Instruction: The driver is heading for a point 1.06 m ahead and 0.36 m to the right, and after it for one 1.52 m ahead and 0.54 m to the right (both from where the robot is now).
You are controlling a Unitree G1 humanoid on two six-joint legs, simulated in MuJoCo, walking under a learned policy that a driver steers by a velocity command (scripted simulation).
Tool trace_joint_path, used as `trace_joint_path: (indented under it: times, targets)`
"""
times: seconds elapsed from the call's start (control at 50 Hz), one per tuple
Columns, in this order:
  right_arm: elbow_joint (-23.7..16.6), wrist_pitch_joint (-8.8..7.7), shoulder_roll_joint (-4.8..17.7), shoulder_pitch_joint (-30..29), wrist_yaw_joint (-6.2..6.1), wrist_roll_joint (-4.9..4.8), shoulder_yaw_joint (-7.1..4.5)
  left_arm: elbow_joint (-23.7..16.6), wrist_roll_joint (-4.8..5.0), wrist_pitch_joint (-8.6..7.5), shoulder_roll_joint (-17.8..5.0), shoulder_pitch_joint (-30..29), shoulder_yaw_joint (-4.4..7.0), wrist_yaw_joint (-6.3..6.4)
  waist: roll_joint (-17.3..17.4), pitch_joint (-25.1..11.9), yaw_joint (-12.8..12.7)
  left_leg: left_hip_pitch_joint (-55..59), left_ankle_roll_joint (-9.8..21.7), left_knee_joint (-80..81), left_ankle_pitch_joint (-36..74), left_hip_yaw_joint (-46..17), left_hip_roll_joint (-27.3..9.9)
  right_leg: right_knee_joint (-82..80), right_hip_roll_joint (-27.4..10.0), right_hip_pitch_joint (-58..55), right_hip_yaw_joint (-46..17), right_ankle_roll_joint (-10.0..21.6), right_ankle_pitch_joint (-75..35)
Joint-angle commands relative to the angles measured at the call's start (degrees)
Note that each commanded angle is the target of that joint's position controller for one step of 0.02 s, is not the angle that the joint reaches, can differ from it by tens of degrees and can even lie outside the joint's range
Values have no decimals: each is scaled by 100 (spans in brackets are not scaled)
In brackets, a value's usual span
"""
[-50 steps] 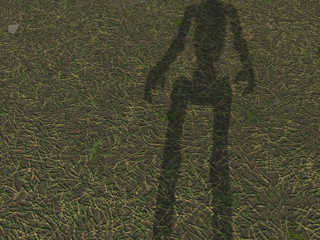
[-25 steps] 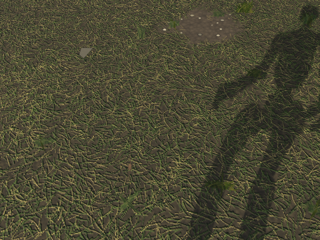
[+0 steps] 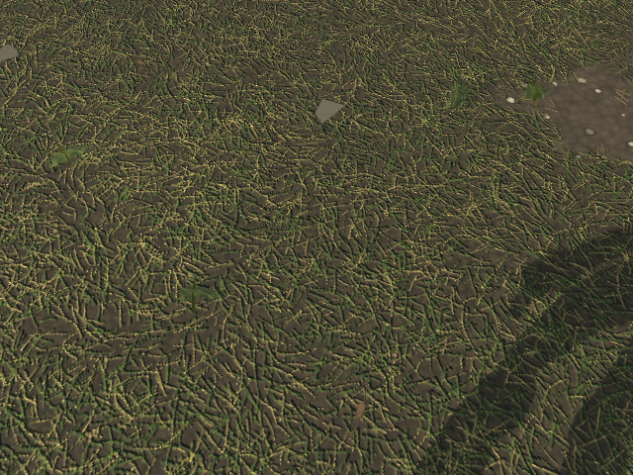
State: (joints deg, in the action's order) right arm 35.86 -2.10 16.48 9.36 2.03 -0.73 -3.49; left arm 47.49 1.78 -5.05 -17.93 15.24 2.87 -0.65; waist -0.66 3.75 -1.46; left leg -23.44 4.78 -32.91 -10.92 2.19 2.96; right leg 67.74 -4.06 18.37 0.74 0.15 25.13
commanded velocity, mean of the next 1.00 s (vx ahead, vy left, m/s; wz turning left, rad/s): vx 0.50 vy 0.00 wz -0.41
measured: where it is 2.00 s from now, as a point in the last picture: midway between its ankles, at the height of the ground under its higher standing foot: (446, 322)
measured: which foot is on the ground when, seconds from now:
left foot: down 0.00-0.46, up 0.48-0.88, down 0.90-1.00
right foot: up 0.00-0.42, down 0.44-0.92, up 0.94-1.00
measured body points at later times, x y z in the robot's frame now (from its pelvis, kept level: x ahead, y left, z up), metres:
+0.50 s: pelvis +0.29 -0.06 -0.01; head +0.33 -0.07 +0.44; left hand +0.53 +0.15 -0.11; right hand +0.28 -0.35 -0.13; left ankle +0.10 +0.08 -0.66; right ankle +0.37 -0.15 -0.73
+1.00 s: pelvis +0.58 -0.09 +0.00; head +0.60 -0.09 +0.45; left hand +0.79 +0.12 -0.11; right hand +0.61 -0.40 -0.07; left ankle +0.69 -0.02 -0.73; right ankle +0.42 -0.15 -0.65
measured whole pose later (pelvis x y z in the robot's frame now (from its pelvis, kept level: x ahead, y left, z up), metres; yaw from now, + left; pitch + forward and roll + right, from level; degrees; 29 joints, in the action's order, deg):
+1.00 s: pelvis +0.58 -0.09 +0.00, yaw -31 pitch +2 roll +1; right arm 38.7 -6.1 15.5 8.3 0.6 0.4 -2.6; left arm 40.7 1.6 -1.3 -17.9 19.4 3.6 0.5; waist -2.1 0.4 -1.6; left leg -22.8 0.7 -31.6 -10.7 0.1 1.2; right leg 64.5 3.2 20.5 -7.4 1.2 26.3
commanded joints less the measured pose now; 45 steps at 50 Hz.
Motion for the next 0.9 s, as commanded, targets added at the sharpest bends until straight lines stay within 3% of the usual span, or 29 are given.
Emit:
trace_joint_path:
  times: [0.02, 0.06, 0.12, 0.2, 0.24, 0.34, 0.4, 0.42, 0.44, 0.46, 0.48, 0.5, 0.52, 0.54, 0.56, 0.58, 0.64, 0.72, 0.78, 0.82, 0.86, 0.88, 0.9]
  targets:
    - [-168, -169, 560, 449, -44, 107, -159, -455, -36, -120, -727, -154, 148, -1, 402, -789, 217, 1998, 1048, 1806, 1112, -2030, -1639, 80, -526, 1860, -461, 54, -724]
    - [-65, -271, 549, 387, -55, 113, -158, -309, -33, 42, -542, 112, 127, -6, 406, -719, 63, 1579, 1050, 2136, 1416, -1579, -1577, -149, -561, 1575, -436, -49, -986]
    - [173, -381, 657, 509, -105, 161, -193, -367, -49, 181, -381, -200, 99, 35, 300, -346, 115, 1429, 943, 2434, 1713, -898, -1515, -726, -503, 1997, -558, -201, -1690]
    - [337, -397, 668, 549, -179, 176, -170, -480, -44, 121, -270, -670, 84, -35, 333, -148, 303, 1597, 588, 2570, 1640, -92, -1294, -2099, -240, 2021, -542, -180, -3089]
    - [446, -390, 727, 661, -207, 152, -180, -594, -51, 95, -160, -1013, 34, -99, 306, -18, 462, 1759, 493, 2652, 1617, 109, -1353, -2657, -160, 1959, -344, -121, -3436]
    - [749, -198, 835, 1025, -263, 66, -235, -976, -65, 64, -82, -1584, -22, -309, 253, 146, 656, 2992, 422, 2161, 2603, 346, -1736, -3336, 7, 2452, -39, 156, -2752]
    - [708, -44, 1059, 863, -373, 39, -291, -1081, -78, 105, -312, -1223, 91, -377, 608, -325, 308, 3317, 222, 1085, 5320, 566, -1776, -3314, 479, 1683, 462, 473, -1770]
    - [684, 7, 1120, 803, -417, 47, -299, -1000, -78, 131, -514, -692, 197, -361, 688, -662, -1, 3221, 130, 306, 5977, 648, -1721, -3304, 688, 976, 560, 618, -1573]
    - [651, 28, 1113, 691, -456, 23, -280, -827, -71, 141, -810, 178, 358, -294, 547, -1104, -510, 2628, -55, -911, 5718, 794, -1518, -3698, 837, -372, 459, 852, -1943]
    - [533, -49, 862, 847, -470, 145, -167, -720, -64, 204, -1322, 981, 510, -167, -251, -1744, -744, 1176, -282, -2734, 3414, 811, -1176, -3722, -143, -2181, -1066, 1268, -2291]
    - [328, -231, 179, 1343, -328, 211, 52, -855, -9, 171, -1537, 746, 535, -153, -1534, -2394, -142, -1320, -701, -4839, -2008, 53, 239, -4399, -1493, -4071, -4414, 2550, -1532]
    - [293, -468, 723, 812, -196, 33, -41, -875, -33, 163, -1088, 861, 410, -152, -734, -2611, -587, -1963, -521, -5103, -2020, -1027, -73, -4858, -1432, -4261, -4554, 2365, -1036]
    - [93, -578, 832, 304, -137, -162, -54, -897, -71, 141, -849, 686, 351, -125, -443, -1813, -589, -2222, -404, -4821, -1611, -960, -340, -4928, -1238, -3644, -3667, 2085, -1138]
    - [42, -629, 726, 142, -156, -95, -22, -936, -72, 118, -784, 339, 326, -126, 169, -1130, -292, -2121, -383, -4183, -1267, -865, -580, -5012, -993, -2670, -3059, 1901, -1719]
    - [73, -604, 794, 90, -198, 67, -73, -1005, -71, 108, -574, 22, 268, -107, 245, -849, -97, -1804, -434, -3633, -1084, -813, -760, -5091, -795, -2005, -2613, 1791, -2311]
    - [72, -542, 785, 203, -194, 112, -93, -1106, -142, 114, -538, -136, 237, -76, 57, -693, 81, -1446, -504, -3475, -974, -804, -818, -5227, -674, -1468, -2426, 1814, -2710]
    - [77, -369, 594, 357, -221, 162, -46, -1139, -125, 110, -667, -233, 277, 1, -79, -528, 264, -1125, -801, -2619, -771, -598, -846, -5446, -480, -620, -1958, 1830, -3301]
    - [-102, -354, 320, -468, -213, 166, 87, -1059, -52, 188, -869, -45, 347, 117, -299, -420, -48, -566, -986, -780, 904, -416, -541, -5352, 31, -17, -1362, 1407, -2781]
    - [-201, -413, 432, -901, -153, 53, 55, -948, -24, 264, -878, 303, 356, 137, -424, -492, -266, -258, -972, -13, 1434, -496, -308, -5114, -58, -237, -1694, 1235, -2179]
    - [-224, -458, 598, -914, -119, 20, -18, -921, -8, 292, -825, 389, 348, 147, -499, -519, -216, -162, -859, 308, 1207, -670, -300, -4793, -213, -590, -2103, 1131, -1803]
    - [-164, -511, 736, -618, -108, 1, -108, -950, -36, 305, -798, 286, 353, 150, -654, -530, 15, 209, -649, 477, 825, -679, -315, -4417, -308, -738, -2414, 996, -1708]
    - [-52, -536, 812, -208, -127, 20, -174, -981, -55, 307, -666, 233, 315, 144, -658, -655, 247, 778, -499, 663, 772, -604, -329, -4064, -156, -657, -2372, 861, -1772]
    - [14, -569, 1021, 417, -168, 111, -259, -1042, -95, 282, -370, 235, 210, 122, -421, -1156, 554, 1846, -210, 639, 556, -1016, -841, -3038, 141, -327, -2071, 655, -1653]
